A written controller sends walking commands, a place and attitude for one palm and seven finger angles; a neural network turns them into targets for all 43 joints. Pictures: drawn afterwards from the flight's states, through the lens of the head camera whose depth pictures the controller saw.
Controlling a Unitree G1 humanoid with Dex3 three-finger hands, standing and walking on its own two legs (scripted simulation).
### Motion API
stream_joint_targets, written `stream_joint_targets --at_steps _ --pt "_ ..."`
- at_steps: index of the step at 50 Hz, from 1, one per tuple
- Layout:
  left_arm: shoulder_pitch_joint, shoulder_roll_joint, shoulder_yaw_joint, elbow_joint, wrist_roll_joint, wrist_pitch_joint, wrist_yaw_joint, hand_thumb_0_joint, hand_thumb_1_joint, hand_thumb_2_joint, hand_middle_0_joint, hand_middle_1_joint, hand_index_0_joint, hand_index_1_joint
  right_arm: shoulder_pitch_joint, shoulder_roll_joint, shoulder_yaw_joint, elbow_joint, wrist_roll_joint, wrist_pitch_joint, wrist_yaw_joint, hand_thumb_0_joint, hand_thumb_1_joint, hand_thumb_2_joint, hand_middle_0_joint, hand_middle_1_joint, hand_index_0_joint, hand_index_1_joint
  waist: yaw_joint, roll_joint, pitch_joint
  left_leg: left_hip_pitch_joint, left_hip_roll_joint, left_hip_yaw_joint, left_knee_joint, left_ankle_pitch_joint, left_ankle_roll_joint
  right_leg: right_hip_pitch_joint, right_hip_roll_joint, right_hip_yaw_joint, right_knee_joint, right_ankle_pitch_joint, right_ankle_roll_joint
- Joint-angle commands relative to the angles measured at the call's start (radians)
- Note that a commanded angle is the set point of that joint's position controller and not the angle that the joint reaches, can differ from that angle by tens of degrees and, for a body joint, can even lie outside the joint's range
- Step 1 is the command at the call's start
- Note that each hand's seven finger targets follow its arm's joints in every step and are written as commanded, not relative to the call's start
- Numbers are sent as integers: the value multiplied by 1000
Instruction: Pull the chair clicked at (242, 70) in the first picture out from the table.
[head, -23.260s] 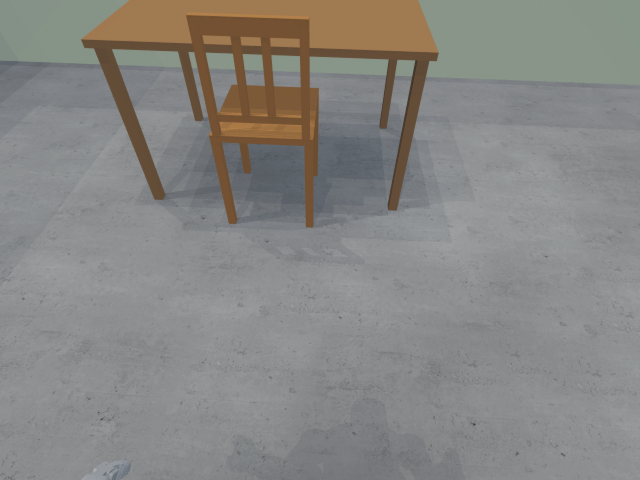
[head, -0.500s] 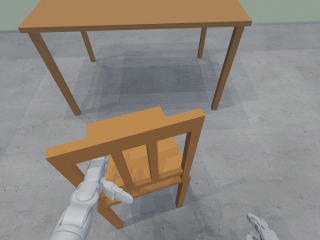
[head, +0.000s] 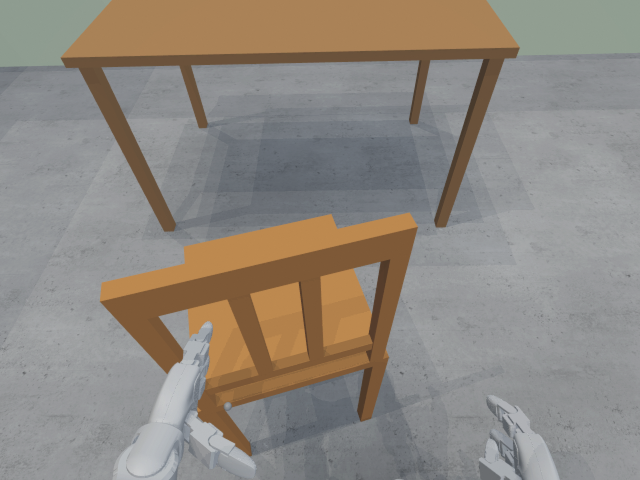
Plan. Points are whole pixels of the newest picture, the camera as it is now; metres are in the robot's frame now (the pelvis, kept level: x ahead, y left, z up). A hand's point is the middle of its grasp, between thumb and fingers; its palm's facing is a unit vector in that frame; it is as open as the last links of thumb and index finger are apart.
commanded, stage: draw the fingers out of the gap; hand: left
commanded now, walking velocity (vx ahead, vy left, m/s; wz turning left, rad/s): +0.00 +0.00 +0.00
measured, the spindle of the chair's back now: (253, 335) +0.33 +0.11 -0.06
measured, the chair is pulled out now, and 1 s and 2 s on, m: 0.65 0.65 0.65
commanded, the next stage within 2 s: draw the hand back to the body in 0.20 s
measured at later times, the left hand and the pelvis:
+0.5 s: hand (203, 425) +0.19 +0.13 +0.03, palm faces +0.03 -1.00 -0.01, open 17.4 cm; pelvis -0.01 +0.00 -0.02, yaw +0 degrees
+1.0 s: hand (128, 421) +0.18 +0.19 +0.08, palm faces +0.14 -0.92 -0.37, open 15.4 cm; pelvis +0.01 -0.01 +0.01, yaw +0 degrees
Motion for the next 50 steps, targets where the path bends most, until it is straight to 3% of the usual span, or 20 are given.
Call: stream_joint_targets --at_steps 1,6,12,16,17,18,20,21,22,23,26,27,32,35,39,41,42,43,45,50 --pt "-15 82 46 -200 10 -28 4 0 -550 200 0 0 0 0 -45 -114 -51 -171 1 -55 -9 0 -900 -900 200 300 200 300 -13 -78 -148 17 -25 2 -119 257 27 140 22 5 -106 206 -9" --pt "60 90 50 -304 15 -25 21 0 -550 200 0 0 0 0 -56 -101 -49 -198 0 -56 -13 0 -900 -900 200 300 200 300 -1 -60 -154 4 -28 5 -111 255 28 146 22 8 -97 193 -13" --pt "111 86 35 -346 21 -31 28 0 -550 200 0 0 0 0 -52 -98 -49 -196 -2 -67 -23 0 -900 -900 200 300 200 300 -20 -87 -120 -24 -30 -1 -88 218 34 108 27 10 -101 145 -10" --pt "195 68 20 -385 13 -32 11 0 -550 200 0 0 0 0 -56 -89 -51 -207 1 -77 -27 0 -900 -900 200 300 200 300 -10 -61 -141 -30 -35 0 -78 207 34 111 22 15 -96 132 -9" --pt "119 -10 72 -550 -131 -168 12 0 -550 200 0 0 0 0 -56 -73 -49 -192 -2 -103 -32 0 -900 -900 200 300 200 300 -15 -126 -116 -62 -40 -8 -44 215 22 69 35 -4 -86 142 -9" --pt "175 46 112 -498 -122 -234 8 0 -550 200 0 0 0 0 -54 -75 -58 -156 -4 -120 -31 0 -900 -900 200 300 200 300 5 -90 -156 -58 -39 1 -30 215 19 81 34 9 -67 135 -13" --pt "208 63 145 -534 -144 -306 4 0 -550 200 0 0 0 0 -40 -66 -60 -147 1 -137 -25 0 -900 -900 200 300 200 300 12 -54 -184 -55 -38 -3 -32 235 15 86 33 4 -46 144 -16" --pt "217 42 126 -564 -148 -349 -4 0 -550 200 0 0 0 0 -43 -59 -61 -143 2 -147 -19 0 -900 -900 200 300 200 300 16 -15 -188 -50 -38 0 -27 249 12 74 33 2 -31 156 -18" --pt "224 72 166 -547 -147 -391 -3 0 -550 200 0 0 0 0 -48 -57 -68 -121 3 -150 -14 0 -900 -900 200 300 200 300 22 1 -172 -64 -33 -4 -17 256 7 55 37 1 -17 153 -23" --pt "223 40 135 -547 -149 -438 -12 0 -550 200 0 0 0 0 -52 -53 -67 -115 2 -155 -4 0 -900 -900 200 300 200 300 17 23 -156 -74 -33 -5 -6 251 4 22 37 0 0 145 -24" --pt "221 27 124 -475 -137 -578 -56 0 -550 200 0 0 0 0 -73 -46 -80 -86 -1 -158 24 0 -900 -900 200 300 200 300 9 -29 -128 -152 -23 -15 47 213 0 -48 38 8 48 115 -23" --pt "256 78 184 -454 -140 -590 -64 0 -550 200 0 0 0 0 -88 -49 -87 -89 2 -153 26 0 -900 -900 200 300 200 300 28 -20 -136 -163 -21 -12 45 200 1 -26 39 16 45 98 -28" --pt "275 155 264 -621 -185 -510 -88 0 -550 200 0 0 0 0 -115 -55 -82 -161 24 -124 5 0 -900 -900 200 300 200 300 49 -5 -253 -87 -20 5 -14 195 16 127 28 34 -14 100 -20" --pt "280 139 292 -646 -231 -468 -93 0 -550 200 0 0 0 0 -109 -44 -73 -146 33 -124 -15 0 -900 -900 200 300 200 300 34 -41 -219 -68 -20 -2 -33 213 18 152 29 24 -48 135 -12" --pt "282 164 354 -673 -275 -473 -91 0 -441 252 -15 -23 -15 -23 -102 -38 -68 -113 35 -144 -30 0 -900 -900 200 300 200 300 34 -69 -175 -45 -18 -10 -57 238 15 175 31 18 -84 168 -10" --pt "264 178 367 -689 -280 -488 -96 0 -369 287 -25 -37 -25 -37 -100 -40 -64 -97 35 -160 -32 0 -900 -900 200 300 200 300 34 -24 -159 -19 -18 -12 -71 249 14 174 31 14 -96 171 -11" --pt "320 413 432 -613 -79 -345 39 0 -332 305 -30 -45 -30 -45 -99 -57 -69 -111 18 -129 -54 0 -900 -900 200 300 200 300 100 36 -187 42 14 -1 -119 245 11 241 -3 81 -143 156 -39" --pt "300 252 320 -709 -70 -290 83 0 -296 322 -35 -53 -35 -53 -90 -36 -49 -148 13 -122 -58 0 -900 -900 200 300 200 300 54 49 -122 66 -1 4 -155 240 13 239 -14 49 -167 175 -29" --pt "300 209 293 -686 -49 -232 124 0 -224 357 -45 -68 -45 -68 -94 -42 -51 -132 10 -110 -65 0 -900 -900 200 300 200 300 47 53 -60 101 4 3 -179 237 10 236 -11 33 -186 172 -27" --pt "271 279 361 -681 -30 -181 177 0 -43 445 -70 -105 -70 -105 -110 -49 -45 -118 1 -84 -81 0 -900 -900 200 300 200 300 59 -32 -29 191 7 1 -251 267 17 318 -3 21 -253 213 -21"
